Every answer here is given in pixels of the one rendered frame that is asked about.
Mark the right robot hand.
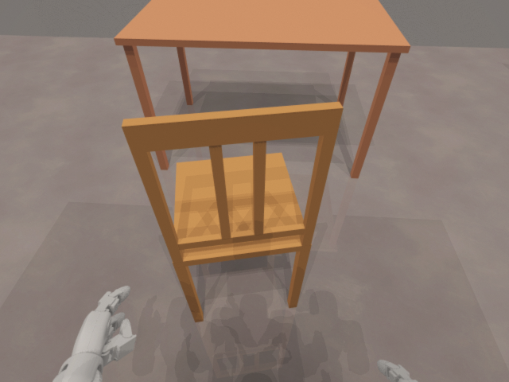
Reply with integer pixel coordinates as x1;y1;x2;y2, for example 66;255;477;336
377;360;417;382

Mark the chair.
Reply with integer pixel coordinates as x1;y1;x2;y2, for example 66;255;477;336
122;102;344;322

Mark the left robot hand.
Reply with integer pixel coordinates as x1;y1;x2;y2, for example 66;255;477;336
72;286;136;367

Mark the robot left forearm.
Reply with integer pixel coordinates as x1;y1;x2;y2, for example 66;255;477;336
53;353;103;382

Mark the table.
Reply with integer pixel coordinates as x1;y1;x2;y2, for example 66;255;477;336
114;0;410;178

